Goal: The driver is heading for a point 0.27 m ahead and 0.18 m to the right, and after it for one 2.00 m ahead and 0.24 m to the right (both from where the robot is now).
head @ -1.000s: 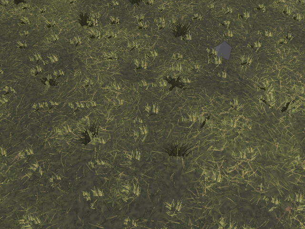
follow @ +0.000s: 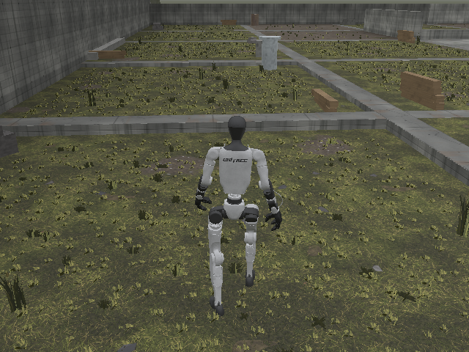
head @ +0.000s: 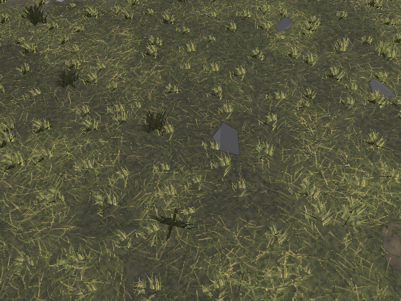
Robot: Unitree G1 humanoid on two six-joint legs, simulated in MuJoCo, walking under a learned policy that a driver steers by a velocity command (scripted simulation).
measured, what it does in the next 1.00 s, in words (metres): walks ahead, turning right: right foot, then left foot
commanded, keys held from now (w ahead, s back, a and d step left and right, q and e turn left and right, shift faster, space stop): e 0.30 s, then no key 0.70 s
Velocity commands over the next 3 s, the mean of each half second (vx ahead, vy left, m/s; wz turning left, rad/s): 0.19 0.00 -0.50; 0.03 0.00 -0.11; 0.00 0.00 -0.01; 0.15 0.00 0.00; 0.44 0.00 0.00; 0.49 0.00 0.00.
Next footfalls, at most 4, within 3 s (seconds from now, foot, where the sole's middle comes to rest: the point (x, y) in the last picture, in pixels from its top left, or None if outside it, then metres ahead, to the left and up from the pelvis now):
0.04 right None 0.18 -0.10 -0.76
0.52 left None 0.34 0.08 -0.76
0.80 right None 0.20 -0.16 -0.76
2.40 right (282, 247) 0.63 -0.27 -0.76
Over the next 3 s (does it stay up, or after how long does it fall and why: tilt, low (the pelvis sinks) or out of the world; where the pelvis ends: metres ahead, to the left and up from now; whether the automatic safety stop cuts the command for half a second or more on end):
stays up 0.83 -0.18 0.00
